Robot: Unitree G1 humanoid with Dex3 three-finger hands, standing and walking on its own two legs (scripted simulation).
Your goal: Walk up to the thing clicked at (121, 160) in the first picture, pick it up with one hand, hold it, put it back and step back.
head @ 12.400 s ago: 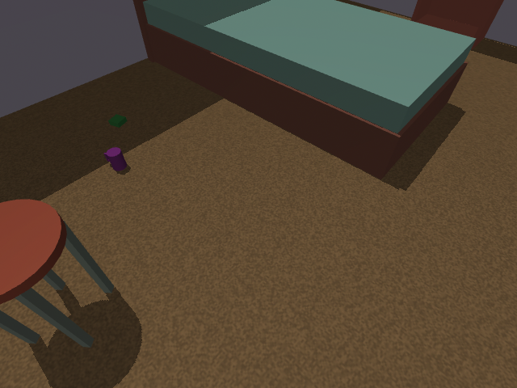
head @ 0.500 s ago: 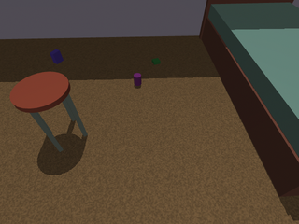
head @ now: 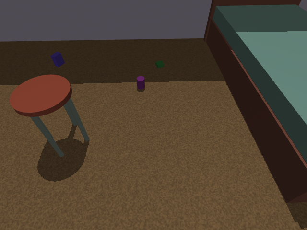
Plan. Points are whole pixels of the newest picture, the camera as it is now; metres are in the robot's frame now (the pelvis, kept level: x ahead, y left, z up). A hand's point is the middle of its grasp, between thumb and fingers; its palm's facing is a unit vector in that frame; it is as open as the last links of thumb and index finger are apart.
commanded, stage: stand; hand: left
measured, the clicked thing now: (140, 81) +1.53 +0.24 -0.73
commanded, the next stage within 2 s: walk up in 0.80 s
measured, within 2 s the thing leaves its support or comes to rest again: neither
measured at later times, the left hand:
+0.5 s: hand out of the picture +0.07 +0.26 -0.16, palm faces -0.04 -0.94 -0.34, open 7.4 cm
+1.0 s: hand out of the picture +0.07 +0.29 -0.16, palm faces +0.04 -0.93 -0.35, open 7.4 cm
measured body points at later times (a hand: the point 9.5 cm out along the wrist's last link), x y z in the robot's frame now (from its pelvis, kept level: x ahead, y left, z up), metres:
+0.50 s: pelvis +0.00 +0.00 +0.00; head +0.01 +0.00 +0.45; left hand +0.07 +0.30 -0.13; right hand +0.07 -0.30 -0.13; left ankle +0.00 +0.14 -0.75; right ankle -0.01 -0.13 -0.75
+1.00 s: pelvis +0.03 +0.01 -0.01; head +0.03 +0.01 +0.44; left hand +0.07 +0.34 -0.13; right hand +0.10 -0.32 -0.13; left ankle +0.02 +0.13 -0.73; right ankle -0.01 -0.12 -0.75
